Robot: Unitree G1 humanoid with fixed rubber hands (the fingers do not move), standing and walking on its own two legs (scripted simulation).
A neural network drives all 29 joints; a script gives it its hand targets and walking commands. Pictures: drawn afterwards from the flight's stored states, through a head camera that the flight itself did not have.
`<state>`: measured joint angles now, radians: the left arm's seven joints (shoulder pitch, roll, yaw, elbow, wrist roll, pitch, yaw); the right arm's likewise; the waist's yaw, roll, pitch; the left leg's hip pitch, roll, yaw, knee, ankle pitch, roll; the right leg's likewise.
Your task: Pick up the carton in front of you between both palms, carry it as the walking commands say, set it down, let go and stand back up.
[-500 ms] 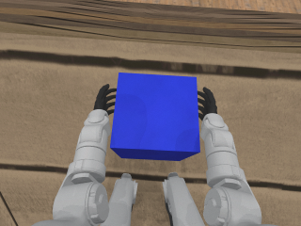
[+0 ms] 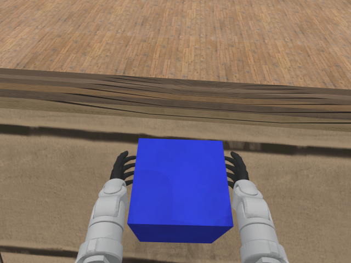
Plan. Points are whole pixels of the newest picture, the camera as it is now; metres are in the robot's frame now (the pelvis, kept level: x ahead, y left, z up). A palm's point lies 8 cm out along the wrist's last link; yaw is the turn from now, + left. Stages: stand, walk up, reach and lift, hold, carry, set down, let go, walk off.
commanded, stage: reach and lift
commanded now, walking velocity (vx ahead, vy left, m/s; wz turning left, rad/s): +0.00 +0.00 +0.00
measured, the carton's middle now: (178, 195) +0.30 +0.00 -0.09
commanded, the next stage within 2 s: hold in 1.20 s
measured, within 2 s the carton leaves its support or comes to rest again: neither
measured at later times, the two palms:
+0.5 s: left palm (109, 179) +0.28 +0.15 +0.05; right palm (248, 178) +0.29 -0.15 +0.05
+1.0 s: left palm (109, 173) +0.29 +0.15 +0.06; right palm (249, 172) +0.29 -0.15 +0.06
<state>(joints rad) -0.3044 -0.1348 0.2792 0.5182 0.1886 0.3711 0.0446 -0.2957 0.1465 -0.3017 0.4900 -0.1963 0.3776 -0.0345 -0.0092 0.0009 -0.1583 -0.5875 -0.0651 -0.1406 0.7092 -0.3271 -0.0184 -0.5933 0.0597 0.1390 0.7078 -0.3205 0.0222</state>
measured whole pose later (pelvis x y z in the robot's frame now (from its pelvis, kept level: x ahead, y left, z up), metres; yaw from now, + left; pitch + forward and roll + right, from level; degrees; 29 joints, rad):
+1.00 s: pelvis +0.01 +0.00 +0.03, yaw +0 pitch -4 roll +0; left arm -0.26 -0.15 0.23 0.31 0.27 0.67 0.00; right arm -0.26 0.15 -0.24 0.30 -0.28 0.66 0.01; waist 0.00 0.00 -0.01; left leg -0.09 -0.04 -0.14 0.38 -0.21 -0.01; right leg -0.10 0.04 0.14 0.38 -0.20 0.01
